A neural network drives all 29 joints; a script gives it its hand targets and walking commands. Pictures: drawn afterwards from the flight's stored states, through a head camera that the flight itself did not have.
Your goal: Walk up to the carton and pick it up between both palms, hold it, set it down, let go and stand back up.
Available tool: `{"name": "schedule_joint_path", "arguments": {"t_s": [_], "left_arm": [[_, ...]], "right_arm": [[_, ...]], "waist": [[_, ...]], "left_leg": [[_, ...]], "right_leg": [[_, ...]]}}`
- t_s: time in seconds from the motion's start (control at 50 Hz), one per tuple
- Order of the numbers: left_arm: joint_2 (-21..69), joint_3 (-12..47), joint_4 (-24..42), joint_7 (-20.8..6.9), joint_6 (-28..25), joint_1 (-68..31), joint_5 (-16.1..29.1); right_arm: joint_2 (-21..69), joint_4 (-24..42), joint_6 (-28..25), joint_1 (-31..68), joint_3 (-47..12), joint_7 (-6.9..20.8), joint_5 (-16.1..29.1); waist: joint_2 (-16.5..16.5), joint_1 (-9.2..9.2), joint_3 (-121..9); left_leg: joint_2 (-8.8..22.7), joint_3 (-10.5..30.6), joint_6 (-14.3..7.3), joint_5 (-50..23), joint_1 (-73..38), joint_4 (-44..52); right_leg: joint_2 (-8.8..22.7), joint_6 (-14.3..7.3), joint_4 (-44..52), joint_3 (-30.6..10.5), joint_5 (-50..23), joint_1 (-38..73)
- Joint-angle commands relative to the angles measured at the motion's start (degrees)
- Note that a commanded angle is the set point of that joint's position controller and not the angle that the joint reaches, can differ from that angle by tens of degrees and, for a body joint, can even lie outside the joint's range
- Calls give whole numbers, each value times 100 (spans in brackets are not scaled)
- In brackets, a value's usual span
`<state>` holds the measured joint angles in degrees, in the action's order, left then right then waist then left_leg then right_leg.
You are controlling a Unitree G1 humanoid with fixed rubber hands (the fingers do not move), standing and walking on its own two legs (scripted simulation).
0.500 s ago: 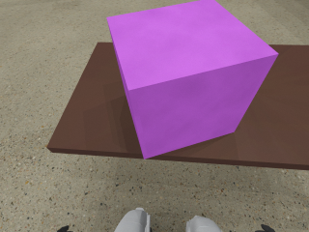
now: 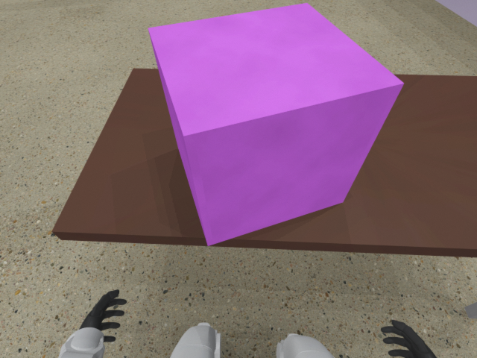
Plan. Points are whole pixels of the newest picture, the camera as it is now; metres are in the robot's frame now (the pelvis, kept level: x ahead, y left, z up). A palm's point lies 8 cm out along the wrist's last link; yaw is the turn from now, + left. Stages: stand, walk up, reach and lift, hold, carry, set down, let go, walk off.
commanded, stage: reach and lift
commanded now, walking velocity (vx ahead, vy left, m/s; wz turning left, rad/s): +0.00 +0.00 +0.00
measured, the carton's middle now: (257, 125) +0.51 +0.00 +0.09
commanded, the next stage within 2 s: none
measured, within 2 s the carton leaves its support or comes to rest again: neither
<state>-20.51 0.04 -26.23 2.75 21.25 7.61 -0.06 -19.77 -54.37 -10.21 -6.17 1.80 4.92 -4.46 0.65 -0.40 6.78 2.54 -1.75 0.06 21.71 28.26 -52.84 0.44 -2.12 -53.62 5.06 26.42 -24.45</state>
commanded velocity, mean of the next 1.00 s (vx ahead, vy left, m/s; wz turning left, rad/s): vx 0.00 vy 0.00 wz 0.00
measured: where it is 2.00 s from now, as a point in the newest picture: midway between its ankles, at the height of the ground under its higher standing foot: outside the picture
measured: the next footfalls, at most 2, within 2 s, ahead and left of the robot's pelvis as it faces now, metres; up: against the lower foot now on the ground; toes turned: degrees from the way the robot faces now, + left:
none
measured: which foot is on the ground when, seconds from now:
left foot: down 0.00-1.00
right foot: down 0.00-1.00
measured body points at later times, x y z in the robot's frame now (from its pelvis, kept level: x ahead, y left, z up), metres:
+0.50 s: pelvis -0.02 +0.01 +0.03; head +0.00 +0.04 +0.48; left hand +0.17 +0.25 -0.04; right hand +0.16 -0.27 -0.03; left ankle +0.07 +0.13 -0.69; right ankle +0.03 -0.09 -0.69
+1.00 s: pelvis -0.01 +0.00 +0.03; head -0.01 +0.01 +0.48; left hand +0.21 +0.22 +0.02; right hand +0.20 -0.27 -0.01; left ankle +0.07 +0.13 -0.69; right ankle +0.03 -0.09 -0.69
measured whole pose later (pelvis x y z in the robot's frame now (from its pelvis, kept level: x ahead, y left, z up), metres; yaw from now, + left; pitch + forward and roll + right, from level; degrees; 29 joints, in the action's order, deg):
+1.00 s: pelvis -0.01 +0.00 +0.03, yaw +0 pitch -1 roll -1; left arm -9.2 0.0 -8.7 12.7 12.1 12.2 2.1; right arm -20.8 -39.3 -8.9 -6.2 3.8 16.1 14.3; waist 0.5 -0.4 0.0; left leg 2.7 -1.7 0.1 13.0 22.7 -36.9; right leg -0.9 -2.4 -36.9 5.1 16.8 -18.9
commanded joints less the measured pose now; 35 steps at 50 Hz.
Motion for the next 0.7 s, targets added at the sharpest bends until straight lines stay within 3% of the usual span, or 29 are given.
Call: {"name": "schedule_joint_path", "arguments": {"t_s": [0.0, 0.08, 0.16, 0.2, 0.3, 0.38, 0.44, 0.52, 0.6, 0.64, 0.68], "left_arm": [[-690, -991, 1633, 208, -211, 124, -65], [-441, -994, 1920, 314, -500, 272, 53], [-252, -890, 2241, 469, -739, 432, 171], [-166, -821, 2166, 500, -803, 492, 226], [51, -667, 2215, 545, -940, 529, 276], [304, -415, 2466, 615, -1021, 557, 295], [493, -162, 2808, 711, -1066, 482, 300], [718, 223, 3108, 896, -1111, 339, 241], [1096, 524, 3058, 1077, -1137, 234, 59], [1139, 493, 3127, 1106, -1164, 287, 9], [1045, 380, 3239, 1126, -1221, 224, 51]], "right_arm": [[-1167, 1629, -495, 103, 836, 148, 571], [-1144, 1705, -493, -49, 722, 261, 774], [-1232, 1791, -380, -226, 782, 420, 982], [-1273, 1946, -318, -206, 825, 455, 1016], [-1402, 2274, -260, -233, 850, 523, 1229], [-1534, 2440, -190, -225, 915, 644, 1430], [-1689, 2502, -137, -136, 1053, 774, 1579], [-1931, 2421, -100, 153, 1235, 1004, 1706], [-2322, 2189, -83, 571, 1485, 1231, 1817], [-2439, 2140, -87, 594, 1537, 1248, 1907], [-2483, 2245, -87, 648, 1526, 1264, 1950]], "waist": [[399, -345, -1806], [248, -369, -1985], [32, -351, -2090], [209, -371, -1932], [585, -408, -1739], [614, -423, -1868], [418, -357, -1948], [-203, -247, -1846], [-1194, -95, -1742], [-1174, -104, -1852], [-883, -161, -1855]], "left_leg": [[-187, -23, -16, -1442, -1646, 1741], [-166, -41, 25, -1633, -2051, 2022], [-15, 15, 71, -1407, -2420, 2420], [-26, -25, 35, -1215, -2429, 2586], [-191, 102, 29, -770, -3126, 2403], [-258, 380, 78, -631, -4054, 2043], [-201, 660, 127, -273, -4446, 1964], [136, 991, 196, 875, -3550, 2583], [695, 1163, 118, 2278, -1125, 3817], [689, 1063, 117, 2064, -888, 3762], [573, 889, 135, 1770, -1036, 3570]], "right_leg": [[-15, 118, 2080, -417, -2015, 405], [-45, 131, 2371, -442, -1953, 509], [-61, 63, 2724, -411, -1400, 460], [-46, 55, 2925, -462, -1175, 453], [380, -174, 3426, -758, -393, -456], [667, -431, 3641, -866, 110, -1533], [732, -554, 3600, -829, 198, -2005], [432, -395, 3062, -541, -217, -1296], [-273, 76, 2158, -279, -1214, 1157], [-261, 68, 2139, -376, -1436, 1513], [-167, 29, 2371, -489, -1225, 1295]]}}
